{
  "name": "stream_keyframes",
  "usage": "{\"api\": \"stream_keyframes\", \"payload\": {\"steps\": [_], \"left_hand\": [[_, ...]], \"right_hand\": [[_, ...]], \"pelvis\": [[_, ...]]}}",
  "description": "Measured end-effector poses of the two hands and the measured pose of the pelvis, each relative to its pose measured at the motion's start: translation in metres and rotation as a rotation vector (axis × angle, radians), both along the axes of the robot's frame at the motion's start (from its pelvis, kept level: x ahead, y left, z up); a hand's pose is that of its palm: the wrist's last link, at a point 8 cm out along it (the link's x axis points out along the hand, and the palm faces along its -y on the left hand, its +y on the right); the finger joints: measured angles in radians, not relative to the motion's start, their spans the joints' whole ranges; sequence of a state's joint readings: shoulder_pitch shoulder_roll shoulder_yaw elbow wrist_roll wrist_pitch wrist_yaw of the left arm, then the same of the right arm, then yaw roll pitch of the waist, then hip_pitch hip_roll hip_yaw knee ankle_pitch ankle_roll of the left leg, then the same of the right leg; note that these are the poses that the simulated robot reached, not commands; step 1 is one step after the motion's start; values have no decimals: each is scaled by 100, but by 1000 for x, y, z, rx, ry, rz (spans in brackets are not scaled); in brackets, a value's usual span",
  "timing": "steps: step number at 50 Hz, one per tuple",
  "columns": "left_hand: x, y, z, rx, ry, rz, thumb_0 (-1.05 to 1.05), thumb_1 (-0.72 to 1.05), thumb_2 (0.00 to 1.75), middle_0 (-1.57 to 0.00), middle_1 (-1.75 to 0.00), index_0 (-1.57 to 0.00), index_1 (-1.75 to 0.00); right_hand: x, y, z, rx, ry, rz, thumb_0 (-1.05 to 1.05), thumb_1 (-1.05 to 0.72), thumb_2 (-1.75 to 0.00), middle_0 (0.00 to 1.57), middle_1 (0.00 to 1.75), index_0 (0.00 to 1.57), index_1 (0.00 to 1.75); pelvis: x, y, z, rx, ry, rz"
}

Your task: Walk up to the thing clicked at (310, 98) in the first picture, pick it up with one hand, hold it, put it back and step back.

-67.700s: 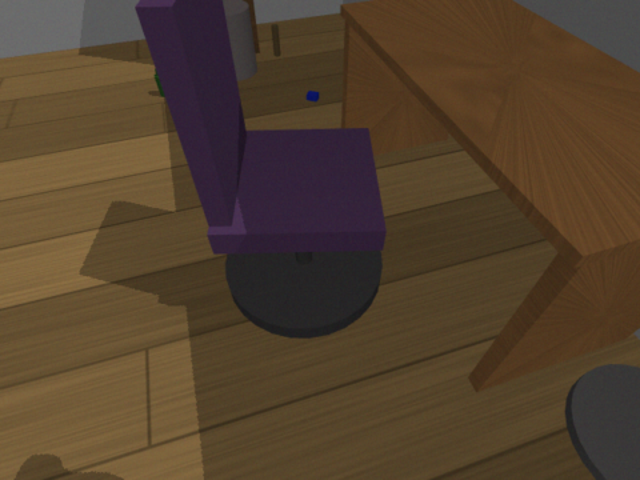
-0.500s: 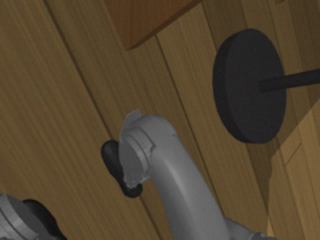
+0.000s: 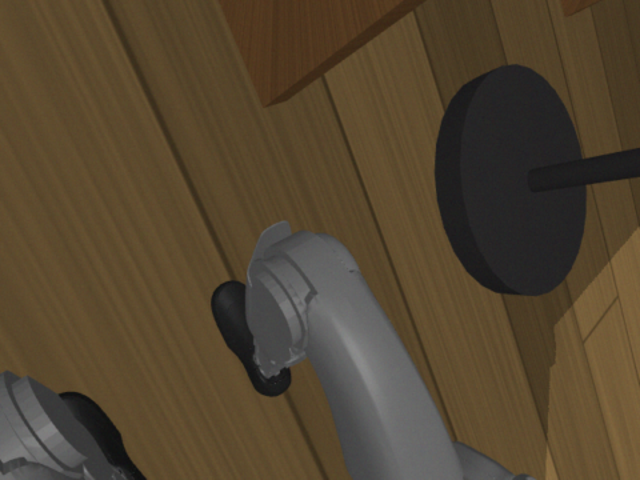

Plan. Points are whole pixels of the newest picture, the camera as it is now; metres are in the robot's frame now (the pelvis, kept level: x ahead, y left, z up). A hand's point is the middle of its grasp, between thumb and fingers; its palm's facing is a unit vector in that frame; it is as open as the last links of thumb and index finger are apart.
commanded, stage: withdraw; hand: left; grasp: from above
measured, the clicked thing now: out of the picture +0.46 +0.35 -0.31
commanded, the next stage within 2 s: home in 0.82 s
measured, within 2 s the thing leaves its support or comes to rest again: neither
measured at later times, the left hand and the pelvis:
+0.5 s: hand out of the picture +0.45 +0.34 -0.11, palm faces -0.45 -0.23 -0.87, open 13.3 cm; pelvis +0.00 -0.01 +0.02, yaw +8 degrees
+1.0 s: hand out of the picture +0.45 +0.34 -0.17, palm faces -0.34 -0.14 -0.93, open 12.9 cm; pelvis +0.01 +0.00 +0.00, yaw +8 degrees
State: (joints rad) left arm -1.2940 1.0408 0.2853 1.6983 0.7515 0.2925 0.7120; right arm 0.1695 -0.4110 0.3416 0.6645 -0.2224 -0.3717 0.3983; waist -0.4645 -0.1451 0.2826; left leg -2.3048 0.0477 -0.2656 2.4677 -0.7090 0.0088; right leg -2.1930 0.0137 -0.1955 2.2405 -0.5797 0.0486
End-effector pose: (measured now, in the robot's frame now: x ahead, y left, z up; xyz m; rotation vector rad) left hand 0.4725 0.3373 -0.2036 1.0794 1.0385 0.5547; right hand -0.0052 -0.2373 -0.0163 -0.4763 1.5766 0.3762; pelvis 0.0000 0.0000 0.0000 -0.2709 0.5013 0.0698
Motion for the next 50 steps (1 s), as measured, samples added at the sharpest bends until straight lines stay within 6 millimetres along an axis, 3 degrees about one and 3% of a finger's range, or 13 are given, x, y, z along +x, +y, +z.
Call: {"api": "stream_keyframes", "payload": {"steps": [7, 14, 21, 28, 35, 41, 46, 50], "left_hand": [[14, 14, 58, 43, -73, -120, 0, -37, 87, -23, -88, -24, -87], [-7, 28, 120, 72, 30, -294, 0, -39, 90, -21, -90, -21, -90], [-21, 17, 149, 23, 126, -506, 0, -38, 89, -21, -90, -22, -90], [-14, 6, 144, -5, 164, -705, 0, -38, 90, -20, -91, -21, -90], [-10, -2, 104, -21, 160, -873, 0, -36, 89, -19, -90, -21, -89], [-14, -11, 77, 20, 51, -946, 0, -34, 89, -20, -89, -22, -87], [-20, -6, 78, 71, 0, -872, 0, -31, 88, -22, -85, -23, -82], [-21, 5, 92, 87, 13, -788, 0, -28, 87, -23, -82, -24, -80]], "right_hand": [[14, -8, -8, -12, -52, -83, 1, -92, -90, 20, 30, 20, 30], [51, -19, -36, -10, -172, -147, 1, -91, -90, 20, 30, 20, 30], [92, -22, -52, -8, -292, -122, 1, -91, -89, 20, 30, 20, 30], [105, -31, -60, -80, -330, -96, 1, -91, -89, 20, 30, 20, 30], [87, -41, -64, -194, -251, -88, 1, -90, -89, 20, 30, 20, 30], [71, -40, -61, -251, -171, -110, 1, -90, -89, 20, 30, 20, 30], [73, -36, -59, -249, -171, -137, 1, -89, -89, 21, 30, 20, 30], [83, -32, -57, -224, -210, -148, 1, -89, -89, 21, 30, 20, 30]], "pelvis": [[6, -3, 8, 22, 64, 3], [11, -1, 13, 59, 89, 28], [3, -6, 19, 110, 54, 64], [-3, -11, 13, 129, 34, 72], [0, -10, -3, 109, 33, 61], [4, -6, -9, 92, 55, 59], [8, -5, -5, 99, 87, 62], [11, -5, 1, 104, 104, 63]]}}
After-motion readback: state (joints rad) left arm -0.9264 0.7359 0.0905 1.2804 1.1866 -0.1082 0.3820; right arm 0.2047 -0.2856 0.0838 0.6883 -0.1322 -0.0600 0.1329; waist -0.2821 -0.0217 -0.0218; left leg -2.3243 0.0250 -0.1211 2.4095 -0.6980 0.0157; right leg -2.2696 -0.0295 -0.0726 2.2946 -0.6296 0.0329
